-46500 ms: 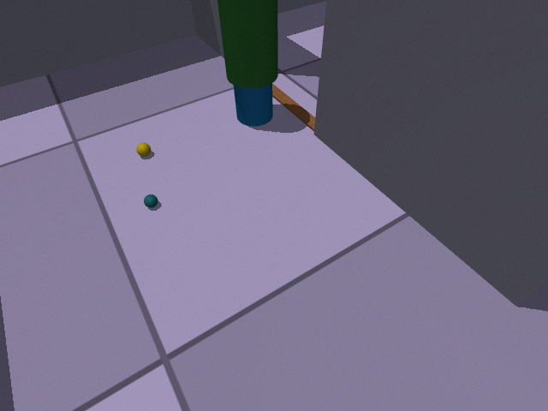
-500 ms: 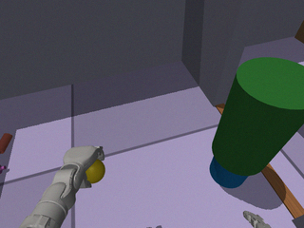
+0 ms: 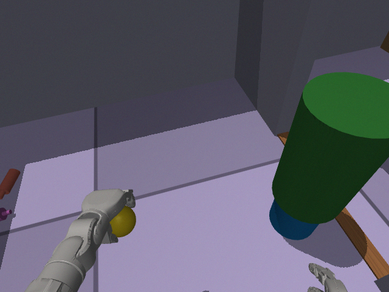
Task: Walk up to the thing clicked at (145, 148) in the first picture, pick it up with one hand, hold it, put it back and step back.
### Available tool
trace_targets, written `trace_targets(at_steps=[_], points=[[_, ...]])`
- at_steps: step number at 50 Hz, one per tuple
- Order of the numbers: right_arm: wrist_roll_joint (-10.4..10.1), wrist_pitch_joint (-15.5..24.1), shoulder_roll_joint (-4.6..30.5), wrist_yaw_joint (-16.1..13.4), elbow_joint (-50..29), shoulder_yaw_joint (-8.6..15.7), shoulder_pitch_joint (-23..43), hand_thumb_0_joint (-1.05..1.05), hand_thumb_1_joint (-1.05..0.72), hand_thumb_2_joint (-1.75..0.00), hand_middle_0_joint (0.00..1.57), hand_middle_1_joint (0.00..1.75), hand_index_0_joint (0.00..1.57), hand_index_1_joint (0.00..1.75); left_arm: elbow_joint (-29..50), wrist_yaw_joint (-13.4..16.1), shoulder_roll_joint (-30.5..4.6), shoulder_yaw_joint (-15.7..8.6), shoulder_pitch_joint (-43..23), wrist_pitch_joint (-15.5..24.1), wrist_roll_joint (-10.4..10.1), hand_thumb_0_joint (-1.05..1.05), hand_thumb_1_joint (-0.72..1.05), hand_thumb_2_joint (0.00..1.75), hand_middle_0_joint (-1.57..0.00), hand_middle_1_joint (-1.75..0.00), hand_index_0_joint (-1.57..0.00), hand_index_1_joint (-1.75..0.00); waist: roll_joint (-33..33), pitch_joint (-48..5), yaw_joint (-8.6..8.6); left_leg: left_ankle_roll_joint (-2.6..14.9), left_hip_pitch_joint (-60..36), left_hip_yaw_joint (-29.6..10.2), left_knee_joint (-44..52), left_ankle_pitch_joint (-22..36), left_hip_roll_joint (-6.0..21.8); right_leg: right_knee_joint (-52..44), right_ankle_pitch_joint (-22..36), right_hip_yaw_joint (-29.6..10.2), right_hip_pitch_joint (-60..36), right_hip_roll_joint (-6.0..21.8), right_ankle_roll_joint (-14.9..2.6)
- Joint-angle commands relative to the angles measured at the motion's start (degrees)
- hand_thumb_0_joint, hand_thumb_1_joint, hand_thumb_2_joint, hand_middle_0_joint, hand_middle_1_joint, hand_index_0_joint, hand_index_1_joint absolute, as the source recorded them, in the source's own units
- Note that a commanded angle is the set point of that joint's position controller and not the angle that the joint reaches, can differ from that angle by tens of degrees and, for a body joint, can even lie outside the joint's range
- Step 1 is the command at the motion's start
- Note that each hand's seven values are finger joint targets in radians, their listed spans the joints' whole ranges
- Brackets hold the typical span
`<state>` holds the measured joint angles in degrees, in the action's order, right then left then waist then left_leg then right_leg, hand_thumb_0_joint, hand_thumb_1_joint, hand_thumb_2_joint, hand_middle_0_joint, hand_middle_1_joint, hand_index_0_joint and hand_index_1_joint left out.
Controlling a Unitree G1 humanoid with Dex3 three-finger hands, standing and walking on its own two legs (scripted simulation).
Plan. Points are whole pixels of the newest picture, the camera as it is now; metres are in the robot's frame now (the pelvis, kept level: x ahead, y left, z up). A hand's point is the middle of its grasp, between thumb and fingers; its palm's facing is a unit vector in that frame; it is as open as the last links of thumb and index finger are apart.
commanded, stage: hold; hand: left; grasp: from above
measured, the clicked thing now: (120, 220) +0.30 +0.21 -0.08
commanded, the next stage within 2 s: crouch in 0.22 s
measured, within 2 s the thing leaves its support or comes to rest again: neither
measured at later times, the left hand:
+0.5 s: hand (111, 220) +0.29 +0.23 -0.05, palm faces -0.46 -0.05 -0.89, open 10.2 cm
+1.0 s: hand (129, 235) +0.33 +0.24 -0.24, palm faces -0.43 +0.04 -0.90, open 10.2 cm
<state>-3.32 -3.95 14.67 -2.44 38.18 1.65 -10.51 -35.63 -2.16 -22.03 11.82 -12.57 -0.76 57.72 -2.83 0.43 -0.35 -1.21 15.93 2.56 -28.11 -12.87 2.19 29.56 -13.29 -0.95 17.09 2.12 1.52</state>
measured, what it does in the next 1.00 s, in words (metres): lowers itself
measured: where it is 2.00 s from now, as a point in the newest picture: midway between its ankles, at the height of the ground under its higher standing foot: outside the picture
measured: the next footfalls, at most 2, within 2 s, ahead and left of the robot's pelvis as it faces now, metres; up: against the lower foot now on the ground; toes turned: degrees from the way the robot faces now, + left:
none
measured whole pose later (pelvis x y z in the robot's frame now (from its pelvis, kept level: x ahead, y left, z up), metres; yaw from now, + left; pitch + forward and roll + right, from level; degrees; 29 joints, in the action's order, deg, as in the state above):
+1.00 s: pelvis -0.02 +0.01 -0.12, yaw +1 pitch +24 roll -1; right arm 1.7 -1.4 16.0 -0.5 42.6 4.9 -14.2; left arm -67.2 22.9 -22.0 5.8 -31.2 3.3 68.6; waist -0.8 -8.9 5.8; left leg -0.9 67.6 -0.7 -73.0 -29.0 2.8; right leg 71.4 -28.4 -0.1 66.5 1.9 2.2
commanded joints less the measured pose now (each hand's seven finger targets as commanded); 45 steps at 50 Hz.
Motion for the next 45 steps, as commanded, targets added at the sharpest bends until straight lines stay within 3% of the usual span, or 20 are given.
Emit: trace_targets(at_steps=[1, 4, 8, 10, 11, 12, 15, 16, 17, 21, 23, 26, 29, 32, 34, 38, 40, 42, 45], points=[[0.37, 2.51, 6.86, -0.79, -7.19, 2.51, 5.01, 0.00, -0.91, -0.90, 0.20, 0.30, 0.20, 0.30, 13.76, 4.06, -12.53, -6.83, -21.76, 0.67, -0.15, 0.00, 0.47, 0.95, -0.83, -0.93, -0.85, -0.90, 1.25, -16.01, 0.05, 1.77, -8.02, 0.35, 2.90, 6.78, -2.91, -5.25, 5.25, 1.03, -3.15, -2.80, -1.37], [0.32, 2.32, 7.04, -0.93, -6.56, 2.79, 4.50, 0.00, -0.91, -0.90, 0.20, 0.30, 0.20, 0.30, 13.54, 4.74, -13.53, -7.19, -23.09, 0.17, 0.55, 0.00, 0.45, 0.96, -0.82, -0.93, -0.85, -0.90, 0.52, -17.27, 0.04, 1.62, -8.86, 0.43, 2.44, 9.77, -2.93, -4.77, 8.16, 1.10, -3.46, -2.84, -1.41], [0.27, 2.49, 6.99, -0.81, -6.17, 2.71, 4.57, 0.00, -0.91, -0.90, 0.20, 0.30, 0.20, 0.30, 12.00, 4.40, -10.37, -4.70, -22.30, -0.75, -0.61, 0.00, 0.48, 0.95, -0.83, -0.94, -0.87, -0.91, 1.96, -15.94, 0.49, 1.76, -8.57, 0.43, 3.01, 8.66, -2.84, -5.26, 7.57, 1.15, -3.19, -2.85, -1.38], [0.12, 2.31, 7.22, -0.82, -6.71, 2.80, 4.96, 0.00, -0.91, -0.90, 0.20, 0.30, 0.20, 0.30, 10.04, 3.88, -11.54, -6.02, -19.42, -1.05, -0.43, 0.00, 0.47, 0.97, -0.84, -0.93, -0.86, -0.90, 3.12, -14.59, -0.16, 1.87, -7.80, 0.53, 3.32, 8.16, -2.91, -5.86, 6.67, 1.28, -3.50, -2.77, -1.36], [0.17, 2.24, 7.07, -0.78, -6.82, 2.68, 4.98, 0.00, -0.91, -0.90, 0.20, 0.30, 0.20, 0.30, 9.75, 3.56, -10.75, -5.52, -17.85, -1.06, -0.60, 0.00, 0.46, 0.97, -0.84, -0.92, -0.86, -0.90, 4.37, -14.11, -0.23, 2.05, -7.21, 0.38, 3.24, 7.72, -2.96, -5.99, 6.37, 1.30, -3.94, -2.67, -1.19], [0.09, 2.21, 6.92, -0.78, -7.04, 2.73, 5.23, 0.00, -0.91, -0.90, 0.20, 0.30, 0.20, 0.30, 12.10, 3.16, -11.24, -5.28, -20.56, -0.83, -0.69, 0.00, 0.47, 0.96, -0.84, -0.92, -0.87, -0.90, 3.46, -14.89, -0.18, 2.09, -7.44, 0.48, 3.39, 7.83, -3.09, -5.99, 6.74, 1.19, -4.03, -2.61, -1.18], [0.05, 1.97, 6.91, -0.79, -7.20, 2.69, 4.85, 0.00, -0.91, -0.90, 0.20, 0.30, 0.20, 0.30, 12.50, 2.40, -13.18, -7.27, -19.86, -0.53, -0.37, 0.00, 0.45, 0.93, -0.83, -0.90, -0.85, -0.88, 1.52, -15.44, -0.68, 1.88, -7.75, 0.63, 3.40, 8.55, -3.14, -5.70, 7.14, 0.95, -4.65, -2.64, -1.42], [0.09, 1.99, 6.86, -0.80, -7.23, 2.63, 4.77, 0.00, -0.93, -0.91, 0.20, 0.30, 0.20, 0.30, 11.94, 2.22, -13.24, -7.30, -19.67, -0.29, -0.24, 0.00, 0.51, 0.85, -0.84, -0.95, -0.89, -0.90, 1.65, -14.99, -0.66, 1.72, -7.59, 0.34, 3.58, 8.89, -2.84, -5.41, 7.16, 1.26, -4.60, -2.93, -1.59], [0.11, 1.93, 6.92, -0.84, -7.46, 2.65, 5.02, 0.00, -0.89, -0.90, 0.20, 0.30, 0.20, 0.30, 12.01, 2.18, -12.95, -7.15, -18.94, -0.09, 0.06, 0.00, 0.43, 0.85, -0.76, -0.94, -0.81, -0.89, 1.59, -14.43, -0.72, 1.66, -7.52, 0.23, 3.75, 8.92, -2.78, -5.48, 7.03, 1.40, -4.36, -3.02, -1.72], [0.07, 1.70, 6.83, -0.78, -7.69, 2.76, 4.28, 0.00, -0.89, -0.90, 0.20, 0.30, 0.20, 0.30, 10.84, 3.07, -11.04, -6.40, -16.36, 0.83, 0.48, 0.00, 0.40, 0.89, -0.78, -0.90, -0.81, -0.87, 3.13, -13.39, 0.22, 1.92, -7.12, 0.27, 3.21, 9.47, -2.93, -5.30, 7.87, 1.35, -3.75, -2.96, -1.66], [0.19, 1.53, 6.86, -0.74, -7.28, 2.87, 4.14, 0.00, -0.89, -0.90, 0.20, 0.30, 0.20, 0.30, 9.94, 4.65, -11.54, -7.19, -16.92, 1.32, 0.95, 0.00, 0.42, 0.92, -0.79, -0.89, -0.82, -0.87, 3.52, -12.91, 0.07, 1.85, -6.45, 0.35, 2.76, 9.02, -3.22, -5.28, 7.34, 1.26, -3.01, -2.78, -1.52], [0.68, 1.28, 7.00, -0.44, -6.24, 3.27, 2.79, 0.00, -0.89, -0.90, 0.20, 0.30, 0.20, 0.30, 7.17, 8.19, -10.33, -6.69, -19.35, 2.22, 2.05, 0.00, 0.42, 0.91, -0.80, -0.90, -0.82, -0.88, 3.66, -13.19, 1.34, 1.77, -5.24, 0.33, 1.27, 8.06, -3.25, -4.12, 6.98, 1.22, -0.58, -2.62, -1.41], [1.25, 0.99, 7.30, 0.06, -4.95, 3.72, 1.25, 0.00, -0.89, -0.90, 0.20, 0.30, 0.20, 0.30, 1.72, 11.75, -8.06, -4.53, -21.08, 2.51, 3.62, 0.00, 0.43, 0.90, -0.80, -0.88, -0.83, -0.86, 3.00, -13.75, 2.73, 1.41, -4.06, -0.01, -0.78, 7.42, -2.95, -1.96, 6.47, 1.50, 2.76, -2.65, -1.66], [1.89, 0.85, 7.90, 0.66, -3.16, 4.36, -0.49, 0.00, -0.89, -0.90, 0.20, 0.30, 0.20, 0.30, -3.34, 15.24, -9.24, -5.70, -23.29, 2.76, 4.51, 0.00, 0.45, 0.91, -0.81, -0.91, -0.84, -0.88, 2.74, -15.86, 2.93, 1.18, -0.52, -0.23, -4.89, 7.57, -2.84, 1.52, 6.82, 1.49, 5.91, -2.45, -1.65], [2.34, 1.01, 8.12, 1.19, -2.13, 4.73, -1.96, 0.00, -0.89, -0.90, 0.20, 0.30, 0.20, 0.30, -7.26, 17.21, -6.97, -4.41, -24.29, 2.99, 5.73, 0.00, 0.47, 0.93, -0.83, -0.91, -0.86, -0.89, 3.05, -17.00, 3.87, 1.05, 2.84, -0.51, -9.04, 7.02, -2.69, 5.28, 6.28, 1.62, 10.29, -2.41, -1.78], [3.47, 1.58, 8.52, 1.81, -1.07, 5.53, -4.59, 0.00, -0.90, -0.90, 0.20, 0.30, 0.20, 0.30, -13.56, 21.65, -8.54, -6.46, -28.06, 4.15, 8.45, 0.00, 0.48, 0.96, -0.83, -0.95, -0.86, -0.92, 1.99, -20.43, 4.06, 0.78, 14.38, -0.80, -19.46, 3.67, -2.66, 14.70, 3.40, 1.65, 20.17, -2.36, -2.20], [3.97, 2.00, 8.72, 2.02, -0.92, 5.82, -5.22, 0.00, -0.90, -0.90, 0.20, 0.30, 0.20, 0.30, -16.56, 23.83, -8.54, -7.06, -30.32, 4.44, 9.60, 0.00, 0.49, 0.89, -0.82, -0.92, -0.86, -0.88, 1.92, -22.56, 4.65, 0.93, 20.50, -0.77, -24.27, 1.54, -2.56, 19.36, 1.91, 1.51, 24.63, -2.32, -2.24], [4.50, 2.67, 8.97, 1.93, -0.54, 6.02, -5.89, 0.00, -0.90, -0.90, 0.20, 0.30, 0.20, 0.30, -18.07, 25.61, -8.64, -7.20, -33.76, 4.71, 10.15, 0.00, 0.49, 0.90, -0.82, -0.94, -0.86, -0.90, 0.41, -26.08, 5.30, 0.99, 24.36, -1.28, -29.12, 0.62, -2.36, 24.51, 0.91, 1.65, 30.31, -2.42, -2.40], [5.07, 3.45, 9.66, 1.37, 0.03, 6.18, -7.20, 0.00, -0.90, -0.90, 0.20, 0.30, 0.20, 0.30, -20.68, 27.71, -11.77, -9.14, -36.88, 4.33, 10.77, 0.00, 0.50, 0.88, -0.83, -0.91, -0.87, -0.87, -2.47, -31.63, 5.39, 1.16, 29.77, -1.76, -35.25, -0.23, -2.25, 31.10, -0.52, 2.30, 37.19, -2.55, -2.88]])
